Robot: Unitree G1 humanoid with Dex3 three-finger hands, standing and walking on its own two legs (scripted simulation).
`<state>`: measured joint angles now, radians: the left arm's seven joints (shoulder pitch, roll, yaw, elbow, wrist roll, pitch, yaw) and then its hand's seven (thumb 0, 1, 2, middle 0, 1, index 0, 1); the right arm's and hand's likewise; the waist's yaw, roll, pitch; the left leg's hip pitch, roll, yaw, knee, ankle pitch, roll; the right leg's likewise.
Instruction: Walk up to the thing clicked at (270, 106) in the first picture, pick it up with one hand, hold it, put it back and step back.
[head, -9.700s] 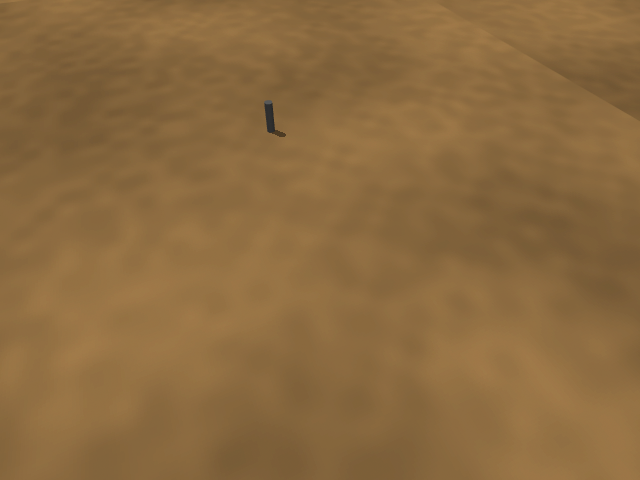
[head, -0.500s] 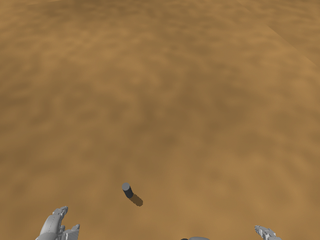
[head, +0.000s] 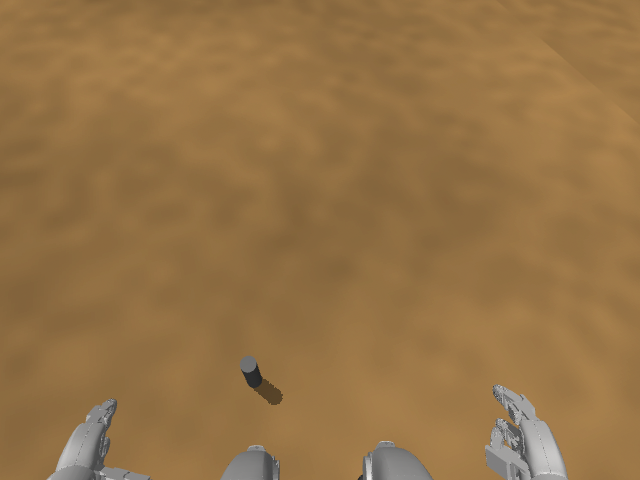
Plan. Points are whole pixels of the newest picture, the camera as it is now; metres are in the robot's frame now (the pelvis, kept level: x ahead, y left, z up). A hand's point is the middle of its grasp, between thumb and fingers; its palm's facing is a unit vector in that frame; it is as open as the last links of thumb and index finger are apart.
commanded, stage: go down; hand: left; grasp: from the side
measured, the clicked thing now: (251, 372) +0.39 +0.17 -0.63
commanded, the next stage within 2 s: none
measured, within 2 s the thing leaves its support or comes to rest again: neither
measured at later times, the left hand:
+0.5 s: hand (124, 455) +0.16 +0.28 -0.16, palm faces +0.08 -0.95 -0.30, open 17.1 cm
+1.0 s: hand (130, 388) +0.27 +0.33 -0.25, palm faces +0.09 -0.98 -0.19, open 17.3 cm
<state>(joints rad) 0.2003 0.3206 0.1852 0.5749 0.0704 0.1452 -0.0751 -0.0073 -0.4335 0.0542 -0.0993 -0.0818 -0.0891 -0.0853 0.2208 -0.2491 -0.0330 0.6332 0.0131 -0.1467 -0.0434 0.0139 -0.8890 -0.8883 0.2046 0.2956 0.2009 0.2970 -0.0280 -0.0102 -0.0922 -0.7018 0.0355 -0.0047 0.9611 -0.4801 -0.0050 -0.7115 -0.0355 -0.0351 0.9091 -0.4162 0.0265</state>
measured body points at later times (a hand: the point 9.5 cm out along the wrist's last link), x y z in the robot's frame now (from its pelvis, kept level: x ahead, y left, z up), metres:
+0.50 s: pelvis -0.02 +0.00 -0.05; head +0.08 +0.02 +0.38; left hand +0.16 +0.33 -0.14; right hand +0.16 -0.26 -0.13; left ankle -0.01 +0.12 -0.69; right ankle +0.02 -0.14 -0.69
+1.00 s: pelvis -0.07 -0.01 -0.20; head +0.11 +0.02 +0.21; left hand +0.26 +0.38 -0.24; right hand +0.08 -0.28 -0.31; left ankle -0.01 +0.12 -0.69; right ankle +0.01 -0.14 -0.69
